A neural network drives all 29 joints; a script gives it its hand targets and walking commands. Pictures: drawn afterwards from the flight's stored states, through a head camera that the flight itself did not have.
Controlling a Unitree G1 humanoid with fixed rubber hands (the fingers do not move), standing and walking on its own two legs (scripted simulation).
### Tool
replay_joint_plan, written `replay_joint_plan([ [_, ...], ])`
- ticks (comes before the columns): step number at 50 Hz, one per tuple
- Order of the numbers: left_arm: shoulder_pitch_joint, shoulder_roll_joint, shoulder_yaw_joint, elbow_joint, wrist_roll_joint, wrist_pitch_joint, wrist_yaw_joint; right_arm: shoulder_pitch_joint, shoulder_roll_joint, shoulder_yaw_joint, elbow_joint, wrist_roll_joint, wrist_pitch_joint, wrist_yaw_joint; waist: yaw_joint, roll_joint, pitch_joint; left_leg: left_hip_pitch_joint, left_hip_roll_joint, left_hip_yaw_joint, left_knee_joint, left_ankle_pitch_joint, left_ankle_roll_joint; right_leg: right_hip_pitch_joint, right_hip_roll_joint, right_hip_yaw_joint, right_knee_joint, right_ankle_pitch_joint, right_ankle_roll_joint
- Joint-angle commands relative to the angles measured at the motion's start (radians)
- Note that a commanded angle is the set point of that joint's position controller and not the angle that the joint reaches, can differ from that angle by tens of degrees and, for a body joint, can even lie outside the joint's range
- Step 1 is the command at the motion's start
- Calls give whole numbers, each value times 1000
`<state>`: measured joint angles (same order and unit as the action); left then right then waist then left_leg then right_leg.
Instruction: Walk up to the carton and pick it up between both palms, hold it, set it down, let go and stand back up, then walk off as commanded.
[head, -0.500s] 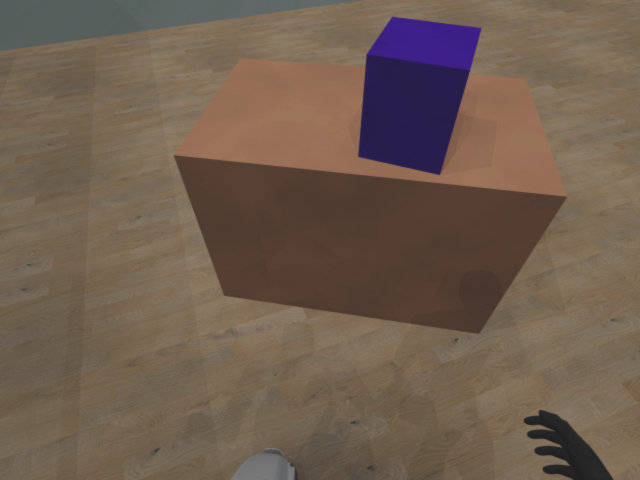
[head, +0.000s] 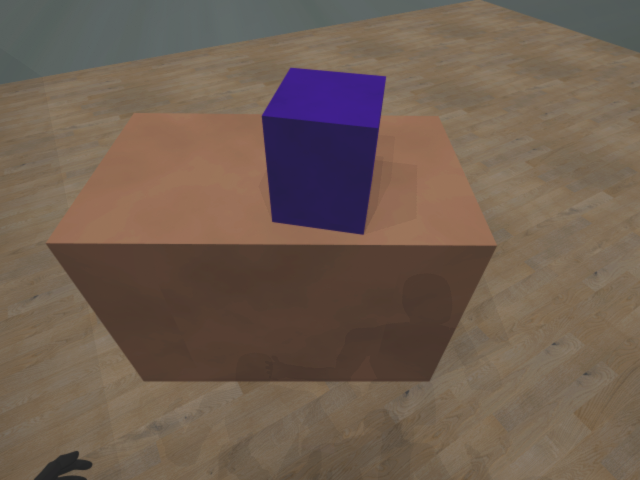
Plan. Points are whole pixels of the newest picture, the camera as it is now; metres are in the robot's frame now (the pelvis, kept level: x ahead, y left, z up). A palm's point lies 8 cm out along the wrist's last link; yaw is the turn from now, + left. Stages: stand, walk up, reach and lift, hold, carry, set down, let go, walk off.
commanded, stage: walk up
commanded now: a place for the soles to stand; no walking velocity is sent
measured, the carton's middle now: (327, 151) +0.74 -0.05 +0.02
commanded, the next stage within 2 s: stand in 1.86 s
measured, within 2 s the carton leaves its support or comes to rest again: neither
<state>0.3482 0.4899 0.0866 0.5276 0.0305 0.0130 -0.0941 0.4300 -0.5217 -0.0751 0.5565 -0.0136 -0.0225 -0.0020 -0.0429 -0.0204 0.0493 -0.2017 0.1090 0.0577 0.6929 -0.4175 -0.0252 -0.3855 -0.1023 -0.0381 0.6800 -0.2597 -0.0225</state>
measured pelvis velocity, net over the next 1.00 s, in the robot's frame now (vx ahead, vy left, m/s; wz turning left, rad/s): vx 0.26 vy -0.06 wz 0.05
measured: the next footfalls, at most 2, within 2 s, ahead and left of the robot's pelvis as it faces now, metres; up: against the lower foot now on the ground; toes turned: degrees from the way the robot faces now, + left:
left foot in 0.40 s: +0.27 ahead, +0.10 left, +0.00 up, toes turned +16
right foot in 0.78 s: +0.39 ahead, -0.17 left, +0.00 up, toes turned +9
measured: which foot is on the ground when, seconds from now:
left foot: down 0.00-0.00, up 0.02-0.38, down 0.40-1.00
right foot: down 0.00-0.42, up 0.44-0.76, down 0.78-1.00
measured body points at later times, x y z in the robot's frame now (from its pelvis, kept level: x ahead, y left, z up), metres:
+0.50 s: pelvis +0.17 -0.01 +0.00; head +0.18 +0.02 +0.45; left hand +0.21 +0.33 -0.10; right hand +0.33 -0.33 -0.03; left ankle +0.23 +0.09 -0.71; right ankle +0.12 -0.14 -0.66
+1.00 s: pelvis +0.26 -0.06 +0.01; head +0.28 -0.08 +0.46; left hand +0.42 +0.26 -0.05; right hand +0.37 -0.38 -0.10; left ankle +0.23 +0.09 -0.71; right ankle +0.36 -0.18 -0.71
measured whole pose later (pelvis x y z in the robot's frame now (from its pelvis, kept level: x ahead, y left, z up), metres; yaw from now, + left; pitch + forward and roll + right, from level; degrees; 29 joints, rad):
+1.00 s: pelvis +0.26 -0.06 +0.01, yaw +3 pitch -4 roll +1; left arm 0.11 0.44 0.01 0.71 -0.02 0.02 -0.02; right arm 0.28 -0.46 0.00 0.72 0.02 0.00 0.00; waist -0.01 0.02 0.10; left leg -0.17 0.05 0.00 0.61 -0.38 -0.04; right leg -0.37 -0.06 -0.04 0.62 -0.19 0.01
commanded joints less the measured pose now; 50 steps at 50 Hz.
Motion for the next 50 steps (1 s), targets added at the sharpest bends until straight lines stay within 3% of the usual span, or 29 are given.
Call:
replay_joint_plan([
  [1,225,226,84,14,-6,-33,31,-61,-107,-29,-76,-17,-14,8,174,-223,-16,-405,-5,-8,264,-224,88,387,-68,209,-206,-363,-64],
  [2,246,325,99,-43,1,-46,50,-100,-34,-17,-133,6,-14,9,196,-393,-4,-563,-145,-6,471,-281,63,355,-288,686,-482,-591,-203],
  [3,228,303,97,-34,-4,-49,64,-189,-120,-39,-161,2,-8,-6,194,-222,96,-617,-87,-164,555,-250,68,288,-346,776,-507,-591,-286],
  [5,144,243,82,-44,-16,-48,80,-115,-163,-52,-122,21,-18,0,139,-78,63,-590,-53,-187,530,-109,53,321,-274,568,-435,-426,-262],
  [6,117,257,85,-33,-12,-56,82,-71,-149,-50,-107,25,-17,1,104,-142,37,-501,-35,-171,466,-68,61,272,-260,466,-406,-305,-227],
  [8,69,209,57,-39,-23,-61,80,-27,-146,-46,-64,4,-11,9,49,-80,4,-300,-47,-132,377,-12,54,114,-206,308,-393,-165,-181],
  [10,76,166,40,-34,-16,-64,78,-46,-86,-28,-56,-7,-11,16,67,-136,62,-340,-43,-52,288,26,45,111,-183,240,-414,7,-209],
  [12,74,170,54,-30,-10,-66,67,-105,-65,-19,-70,1,-1,24,93,-222,39,-300,-47,-23,147,84,32,166,-153,151,-401,-48,-190],
  [15,114,171,52,-17,-5,-56,54,-160,-88,-25,-86,6,-12,27,109,-181,63,-291,-65,-14,-11,130,38,183,-143,128,-349,-1,-180],
  [16,104,188,52,-38,-11,-53,53,-168,-96,-37,-93,8,-8,31,123,-131,12,-148,-92,23,-45,154,30,154,-140,124,-341,-157,-166],
  [18,39,166,44,-56,-1,-43,48,-90,-103,-55,-74,0,-6,21,52,-142,12,74,-88,-26,-60,265,58,-45,-135,129,-298,-327,-124],
  [20,50,181,39,-47,-6,-32,53,-45,-135,-70,-56,1,5,8,14,-16,3,156,-139,26,-42,69,75,-92,-110,49,-162,-419,-108],
  [21,64,132,30,-57,-8,-34,54,27,-149,-74,-47,-8,-12,2,-29,115,39,224,-27,-204,-224,-120,118,-202,-64,4,85,-329,-51],
  [22,103,102,21,-93,-17,-38,44,87,-237,-96,-58,-16,-26,-12,-54,277,10,235,279,-734,-426,-332,224,-369,48,-47,409,-380,32],
  [23,75,202,54,-102,-5,-7,64,107,-252,-89,-45,-17,-27,-31,-44,220,29,199,357,-886,-481,-277,349,-360,36,90,506,-396,28],
  [24,60,209,59,-108,1,-7,70,88,-218,-89,-54,-6,-35,-40,-28,67,47,222,307,-731,-419,-77,307,-397,46,144,546,-355,24],
  [25,70,183,48,-58,4,-20,69,77,-220,-84,-50,-16,-37,-42,-42,39,-3,203,284,-568,-369,39,280,-361,23,158,546,-312,21],
  [27,127,154,43,-16,-14,-35,56,1,-173,-56,-56,-2,-33,-38,17,182,-6,119,156,-310,-314,325,198,-262,-5,106,429,-183,11],
  [30,92,86,28,3,-11,-7,55,5,-113,-42,-36,4,-36,-32,38,130,46,39,122,-253,-311,674,176,-213,19,41,361,-120,25],
  [32,46,46,14,-8,-20,-1,64,-56,-123,-37,-54,7,-24,-27,38,257,2,72,62,-98,-224,929,177,-126,27,2,217,-56,20],
  [36,-17,66,8,39,-30,6,76,-125,-140,-20,-79,30,-16,-11,39,259,-46,-90,84,-98,-160,719,165,154,62,-33,45,117,5],
  [37,-38,81,7,44,-30,7,82,-123,-141,-19,-73,32,-1,-15,41,171,-38,-83,61,-118,-108,672,136,183,78,-26,-54,173,-2],
  [38,-47,98,13,65,-33,5,87,-117,-148,-15,-59,42,5,-6,47,231,-44,-131,70,-108,-99,554,116,269,67,-17,-132,205,1],
  [40,-83,191,27,65,-33,2,94,-74,-121,-1,-40,31,10,-5,50,99,-64,-210,29,-101,-12,292,75,364,-24,82,-177,236,-22],
  [41,-140,236,30,67,-40,-9,95,-50,-78,16,-22,33,9,-9,18,-34,-20,-207,1,-73,-17,113,41,263,-149,239,-222,246,-67],
  [43,-163,202,22,78,-46,-7,90,-23,-141,-7,44,39,38,-18,59,-194,-23,-44,-52,-72,-4,-75,40,62,-194,303,-323,-127,-129],
  [45,-226,176,-3,90,-49,7,83,-54,-165,-4,72,32,19,-11,44,-88,3,-21,-43,-69,-112,-12,33,58,-112,222,-283,-69,-84],
  [47,-239,165,-7,119,-50,4,76,-97,-133,6,107,34,6,-7,52,-151,45,-110,20,-141,-204,-16,57,94,-66,157,-241,-50,-50],
  [50,-253,167,-19,159,-47,-14,76,-96,-125,11,146,30,-8,-14,30,-136,-98,-1,-40,-119,-172,85,39,132,-117,223,-280,80,-71],
])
